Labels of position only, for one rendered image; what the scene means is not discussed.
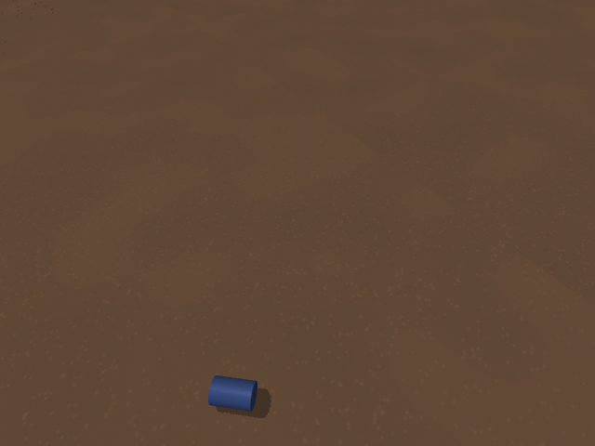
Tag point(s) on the can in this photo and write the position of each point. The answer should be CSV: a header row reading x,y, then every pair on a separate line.
x,y
234,393

